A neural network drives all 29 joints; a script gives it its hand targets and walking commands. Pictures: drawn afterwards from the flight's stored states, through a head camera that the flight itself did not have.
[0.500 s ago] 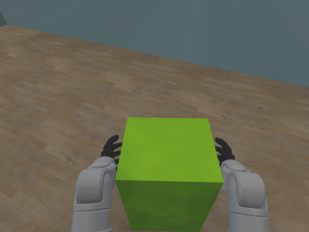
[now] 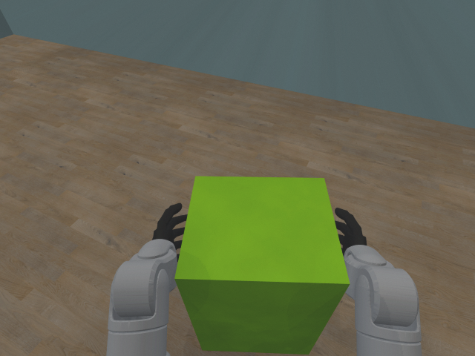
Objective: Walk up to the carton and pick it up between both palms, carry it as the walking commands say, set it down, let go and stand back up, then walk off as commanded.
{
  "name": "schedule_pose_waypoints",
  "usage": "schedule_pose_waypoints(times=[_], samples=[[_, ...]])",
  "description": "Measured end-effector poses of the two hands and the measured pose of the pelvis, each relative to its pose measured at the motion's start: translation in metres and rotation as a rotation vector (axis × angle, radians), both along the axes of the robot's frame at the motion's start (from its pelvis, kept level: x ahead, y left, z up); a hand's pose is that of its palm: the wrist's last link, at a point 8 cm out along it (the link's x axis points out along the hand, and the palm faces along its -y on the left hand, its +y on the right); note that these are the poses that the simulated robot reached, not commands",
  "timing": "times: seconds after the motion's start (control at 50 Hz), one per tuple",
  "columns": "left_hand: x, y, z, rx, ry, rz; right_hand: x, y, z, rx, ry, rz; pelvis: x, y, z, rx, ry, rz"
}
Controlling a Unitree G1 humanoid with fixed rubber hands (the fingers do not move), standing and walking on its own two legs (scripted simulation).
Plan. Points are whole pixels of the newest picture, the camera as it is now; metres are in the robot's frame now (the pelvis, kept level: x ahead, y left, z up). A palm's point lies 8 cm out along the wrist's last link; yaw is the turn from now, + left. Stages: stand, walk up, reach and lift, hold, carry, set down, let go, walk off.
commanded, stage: carry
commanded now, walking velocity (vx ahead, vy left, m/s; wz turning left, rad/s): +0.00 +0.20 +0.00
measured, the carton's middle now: (256, 273) +0.27 +0.00 +0.03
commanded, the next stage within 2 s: none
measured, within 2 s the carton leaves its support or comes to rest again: neither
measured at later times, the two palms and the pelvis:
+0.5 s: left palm (119, 260) +0.26 +0.21 +0.08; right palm (305, 266) +0.26 -0.08 +0.07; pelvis -0.02 +0.07 +0.00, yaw +0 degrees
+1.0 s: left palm (34, 289) +0.21 +0.31 +0.08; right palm (234, 298) +0.21 +0.03 +0.07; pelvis -0.06 +0.17 +0.00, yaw +0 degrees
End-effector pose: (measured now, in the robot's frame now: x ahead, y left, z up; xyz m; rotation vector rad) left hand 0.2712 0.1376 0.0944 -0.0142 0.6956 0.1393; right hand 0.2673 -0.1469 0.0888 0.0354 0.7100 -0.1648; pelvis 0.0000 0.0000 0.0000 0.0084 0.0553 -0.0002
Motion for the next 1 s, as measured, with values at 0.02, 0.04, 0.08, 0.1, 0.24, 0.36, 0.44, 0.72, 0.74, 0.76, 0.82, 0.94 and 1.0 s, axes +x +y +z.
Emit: schedule_pose_waypoints(times=[0.02, 0.04, 0.08, 0.1, 0.24, 0.36, 0.44, 0.72, 0.74, 0.76, 0.82, 0.94, 1.0], samples=[[0.0, 0.003, -0.001, -0.001, 0.004, 0.001, 0.0, 0.003, -0.001, 0.0, 0.004, 0.0, 0.0, 0.003, -0.001, 0.0, 0.0, 0.001], [-0.001, 0.006, -0.002, -0.002, 0.007, 0.002, 0.0, 0.006, -0.001, 0.0, 0.007, 0.0, 0.0, 0.006, -0.002, 0.0, 0.0, 0.002], [-0.001, 0.014, -0.005, -0.006, 0.013, 0.004, -0.001, 0.014, -0.003, -0.003, 0.013, 0.002, -0.001, 0.013, -0.004, 0.001, -0.001, 0.003], [-0.002, 0.018, -0.006, -0.009, 0.016, 0.006, 0.0, 0.018, -0.004, -0.006, 0.016, 0.003, -0.001, 0.017, -0.005, 0.001, -0.002, 0.004], [-0.002, 0.049, -0.016, -0.022, 0.036, 0.022, 0.002, 0.049, -0.011, -0.012, 0.035, 0.014, -0.004, 0.044, -0.009, 0.004, 0.003, -0.003], [-0.004, 0.059, -0.013, -0.005, 0.031, 0.025, -0.002, 0.059, -0.017, 0.012, 0.032, 0.012, -0.011, 0.055, -0.009, -0.002, 0.013, -0.009], [-0.008, 0.064, -0.014, 0.004, 0.039, 0.016, -0.007, 0.064, -0.019, 0.016, 0.039, 0.008, -0.013, 0.061, -0.007, -0.006, 0.012, 0.003], [-0.024, 0.139, -0.02, -0.045, 0.027, 0.022, -0.02, 0.138, -0.011, -0.031, 0.027, 0.012, -0.031, 0.133, -0.005, 0.011, 0.02, 0.003], [-0.028, 0.144, -0.021, -0.044, 0.037, 0.027, -0.023, 0.144, -0.012, -0.032, 0.036, 0.018, -0.034, 0.137, -0.004, 0.003, 0.019, -0.001], [-0.031, 0.149, -0.022, -0.043, 0.043, 0.031, -0.025, 0.149, -0.012, -0.032, 0.042, 0.023, -0.036, 0.141, -0.003, -0.002, 0.018, -0.004], [-0.039, 0.16, -0.018, -0.036, 0.036, 0.037, -0.032, 0.16, -0.012, -0.026, 0.035, 0.03, -0.043, 0.15, -0.004, -0.006, 0.02, -0.008], [-0.05, 0.17, -0.01, 0.005, 0.001, 0.028, -0.046, 0.17, -0.017, 0.02, 0.001, 0.019, -0.055, 0.165, -0.01, 0.002, 0.008, -0.012], [-0.06, 0.176, -0.01, 0.017, 0.042, 0.013, -0.059, 0.176, -0.018, 0.021, 0.041, 0.014, -0.06, 0.175, -0.002, 0.008, -0.001, 0.001]])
